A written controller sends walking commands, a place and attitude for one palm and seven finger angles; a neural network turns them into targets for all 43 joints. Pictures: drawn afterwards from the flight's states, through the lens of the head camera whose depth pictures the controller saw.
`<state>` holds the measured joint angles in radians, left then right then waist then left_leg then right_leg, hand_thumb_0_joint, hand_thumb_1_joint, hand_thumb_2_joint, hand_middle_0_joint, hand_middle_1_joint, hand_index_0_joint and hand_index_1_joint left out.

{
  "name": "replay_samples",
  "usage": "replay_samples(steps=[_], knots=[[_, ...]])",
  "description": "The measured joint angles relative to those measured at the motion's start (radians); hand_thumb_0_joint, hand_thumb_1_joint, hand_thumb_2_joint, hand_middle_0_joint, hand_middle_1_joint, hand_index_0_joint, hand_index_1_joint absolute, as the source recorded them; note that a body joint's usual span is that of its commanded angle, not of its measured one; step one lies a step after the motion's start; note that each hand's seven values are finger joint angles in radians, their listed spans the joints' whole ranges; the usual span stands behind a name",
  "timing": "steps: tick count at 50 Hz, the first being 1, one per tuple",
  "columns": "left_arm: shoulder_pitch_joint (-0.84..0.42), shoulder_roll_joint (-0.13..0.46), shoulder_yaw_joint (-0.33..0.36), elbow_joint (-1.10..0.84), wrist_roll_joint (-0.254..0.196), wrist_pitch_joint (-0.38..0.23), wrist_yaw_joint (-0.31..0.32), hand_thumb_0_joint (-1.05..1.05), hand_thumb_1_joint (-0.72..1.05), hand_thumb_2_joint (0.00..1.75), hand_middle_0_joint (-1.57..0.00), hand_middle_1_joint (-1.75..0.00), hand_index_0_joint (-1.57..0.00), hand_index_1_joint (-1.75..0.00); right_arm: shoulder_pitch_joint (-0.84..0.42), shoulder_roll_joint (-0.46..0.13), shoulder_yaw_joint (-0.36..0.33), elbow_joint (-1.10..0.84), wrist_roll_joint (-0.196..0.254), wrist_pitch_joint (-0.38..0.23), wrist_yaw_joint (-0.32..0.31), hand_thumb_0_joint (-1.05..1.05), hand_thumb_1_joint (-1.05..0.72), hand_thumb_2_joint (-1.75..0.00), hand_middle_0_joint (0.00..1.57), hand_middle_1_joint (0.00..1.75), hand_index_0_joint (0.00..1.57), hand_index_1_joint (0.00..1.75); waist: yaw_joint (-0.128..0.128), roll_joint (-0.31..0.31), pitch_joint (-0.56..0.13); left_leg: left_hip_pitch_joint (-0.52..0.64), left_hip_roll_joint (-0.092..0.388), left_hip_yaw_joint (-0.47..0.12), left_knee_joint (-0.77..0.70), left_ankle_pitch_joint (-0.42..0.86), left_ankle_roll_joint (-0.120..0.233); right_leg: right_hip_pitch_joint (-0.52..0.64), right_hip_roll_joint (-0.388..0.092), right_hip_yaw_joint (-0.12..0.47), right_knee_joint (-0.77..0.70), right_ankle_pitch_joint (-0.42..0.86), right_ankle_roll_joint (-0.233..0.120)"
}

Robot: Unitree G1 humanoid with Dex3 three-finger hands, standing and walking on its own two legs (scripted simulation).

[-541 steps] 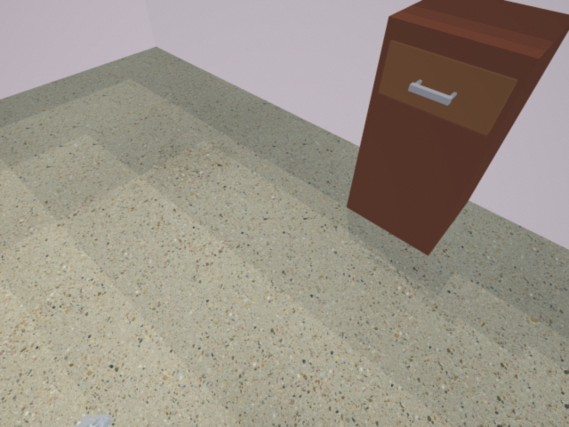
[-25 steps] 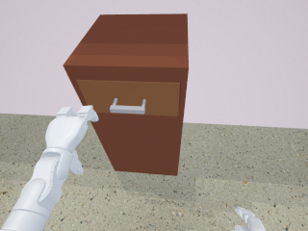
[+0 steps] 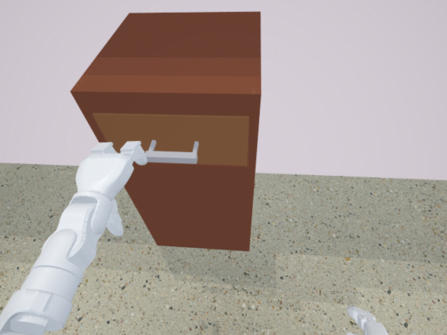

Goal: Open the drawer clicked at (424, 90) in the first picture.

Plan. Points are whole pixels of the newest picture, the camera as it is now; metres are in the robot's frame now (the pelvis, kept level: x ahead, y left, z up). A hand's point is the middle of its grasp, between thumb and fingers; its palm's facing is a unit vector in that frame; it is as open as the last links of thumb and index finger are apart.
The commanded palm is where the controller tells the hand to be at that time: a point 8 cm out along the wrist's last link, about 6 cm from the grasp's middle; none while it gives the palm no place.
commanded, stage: move the hooked fingers above the handle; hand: left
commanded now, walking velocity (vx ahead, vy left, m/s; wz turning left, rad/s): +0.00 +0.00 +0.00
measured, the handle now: (172, 151) +0.55 +0.19 -0.04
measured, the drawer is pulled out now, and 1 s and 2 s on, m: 0.00 0.00 0.00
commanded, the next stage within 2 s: lower the fingers behind the handle in 1.72 s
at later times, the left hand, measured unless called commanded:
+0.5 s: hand (141, 167) +0.42 +0.22 +0.04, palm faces -0.03 -0.04 -1.00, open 13.8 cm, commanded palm +0.41 +0.22 +0.09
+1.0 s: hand (159, 151) +0.49 +0.20 +0.02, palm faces -0.06 -0.02 -1.00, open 13.8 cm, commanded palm +0.48 +0.20 +0.07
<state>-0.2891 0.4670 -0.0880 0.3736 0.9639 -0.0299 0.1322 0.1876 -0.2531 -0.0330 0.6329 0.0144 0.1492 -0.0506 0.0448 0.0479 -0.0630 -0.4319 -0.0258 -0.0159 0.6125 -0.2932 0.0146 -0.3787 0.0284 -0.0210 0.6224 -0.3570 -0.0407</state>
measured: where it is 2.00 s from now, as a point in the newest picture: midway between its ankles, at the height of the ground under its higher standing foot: outside the picture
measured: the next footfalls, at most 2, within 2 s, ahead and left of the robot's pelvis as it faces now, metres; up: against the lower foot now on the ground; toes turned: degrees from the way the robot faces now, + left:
none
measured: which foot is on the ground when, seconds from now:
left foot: down 0.00-1.00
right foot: down 0.00-1.00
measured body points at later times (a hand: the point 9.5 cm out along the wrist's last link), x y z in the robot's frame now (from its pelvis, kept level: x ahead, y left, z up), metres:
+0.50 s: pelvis +0.01 +0.01 -0.01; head +0.06 -0.01 +0.44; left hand +0.42 +0.22 +0.09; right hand +0.10 -0.26 -0.14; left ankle +0.01 +0.11 -0.73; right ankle -0.03 -0.09 -0.73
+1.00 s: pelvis +0.01 +0.01 -0.02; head +0.09 +0.01 +0.42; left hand +0.49 +0.20 +0.07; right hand +0.00 -0.26 -0.15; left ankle +0.01 +0.11 -0.73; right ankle -0.03 -0.09 -0.73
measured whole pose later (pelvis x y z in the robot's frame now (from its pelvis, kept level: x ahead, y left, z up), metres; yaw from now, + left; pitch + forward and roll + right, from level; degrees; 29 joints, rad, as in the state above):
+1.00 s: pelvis +0.01 +0.01 -0.02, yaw -2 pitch +17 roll -1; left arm -0.81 0.45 -0.07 1.05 1.07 0.00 0.29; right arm 0.38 -0.25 -0.06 0.69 0.00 0.16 -0.02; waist -0.11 0.04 -0.14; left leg -0.71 -0.01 0.01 0.77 -0.36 0.03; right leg -0.65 0.05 0.00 0.74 -0.39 -0.03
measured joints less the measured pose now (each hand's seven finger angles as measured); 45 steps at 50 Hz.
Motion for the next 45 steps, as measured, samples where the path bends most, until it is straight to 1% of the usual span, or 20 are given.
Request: replay_samples(steps=[6, 11, 16, 21, 24, 29, 38, 45], knots=[[-0.049, -0.019, -0.008, 0.059, 0.021, -0.002, 0.036, 0.0, -0.49, 0.31, -0.32, -1.21, -0.32, -1.2, 0.028, -0.003, -0.013, 0.012, 0.001, 0.012, 0.004, 0.01, -0.91, -0.9, 0.2, 0.3, 0.2, 0.3, -0.016, -0.002, -0.015, -0.034, 0.001, 0.009, 0.022, -0.016, 0.002, -0.037, 0.0, 0.009, 0.024, -0.014, 0.002], [-0.086, -0.032, -0.007, 0.114, 0.031, 0.023, 0.063, 0.0, -0.49, 0.31, -0.32, -1.21, -0.32, -1.2, 0.048, 0.001, -0.019, 0.014, 0.004, 0.021, 0.01, 0.01, -0.91, -0.9, 0.2, 0.3, 0.2, 0.3, -0.03, 0.0, -0.028, -0.052, 0.002, 0.017, 0.032, -0.025, 0.004, -0.058, 0.001, 0.017, 0.034, -0.02, 0.004], [-0.132, -0.038, -0.013, 0.187, 0.039, 0.041, 0.066, 0.0, -0.49, 0.31, -0.32, -1.21, -0.32, -1.2, 0.06, 0.006, -0.015, 0.016, 0.008, 0.028, 0.01, 0.01, -0.91, -0.9, 0.2, 0.3, 0.2, 0.3, -0.042, -0.001, -0.035, -0.062, 0.003, 0.022, 0.036, -0.029, 0.007, -0.069, 0.002, 0.021, 0.037, -0.022, 0.006], [-0.186, -0.035, -0.014, 0.258, 0.048, 0.021, 0.064, 0.0, -0.49, 0.31, -0.32, -1.21, -0.32, -1.2, 0.073, 0.011, -0.018, 0.016, 0.006, 0.026, 0.008, 0.01, -0.91, -0.9, 0.2, 0.3, 0.2, 0.3, -0.051, -0.004, -0.043, -0.083, 0.003, 0.02, 0.047, -0.033, 0.008, -0.086, 0.003, 0.019, 0.042, -0.024, 0.007], [-0.217, -0.037, -0.014, 0.297, 0.056, 0.005, 0.076, 0.0, -0.49, 0.31, -0.32, -1.21, -0.32, -1.2, 0.08, 0.011, -0.022, 0.017, 0.005, 0.025, 0.01, 0.01, -0.91, -0.9, 0.2, 0.3, 0.2, 0.3, -0.055, -0.006, -0.049, -0.099, 0.003, 0.019, 0.058, -0.037, 0.009, -0.101, 0.003, 0.018, 0.05, -0.027, 0.008], [-0.292, -0.048, -0.03, 0.386, 0.074, 0.003, 0.104, 0.0, -0.49, 0.31, -0.32, -1.21, -0.32, -1.2, 0.088, 0.009, -0.027, 0.022, 0.003, 0.025, 0.017, 0.01, -0.91, -0.9, 0.2, 0.3, 0.2, 0.3, -0.065, -0.008, -0.056, -0.138, 0.002, 0.016, 0.083, -0.044, 0.011, -0.136, 0.001, 0.014, 0.07, -0.033, 0.009], [-0.419, -0.047, -0.016, 0.541, 0.095, 0.021, 0.146, 0.0, -0.49, 0.31, -0.32, -1.21, -0.32, -1.2, 0.118, 0.011, -0.027, 0.03, -0.005, 0.021, 0.023, 0.01, -0.91, -0.9, 0.2, 0.3, 0.21, 0.3, -0.106, -0.008, -0.069, -0.209, 0.008, 0.019, 0.119, -0.052, 0.013, -0.205, 0.007, 0.016, 0.099, -0.035, 0.012], [-0.484, -0.034, 0.007, 0.629, 0.102, 0.032, 0.153, 0.0, -0.49, 0.31, -0.32, -1.21, -0.32, -1.2, 0.159, 0.008, -0.026, 0.043, -0.01, 0.019, 0.026, 0.01, -0.91, -0.9, 0.2, 0.3, 0.21, 0.3, -0.138, -0.005, -0.078, -0.247, 0.016, 0.026, 0.138, -0.06, 0.015, -0.242, 0.015, 0.023, 0.108, -0.034, 0.014]])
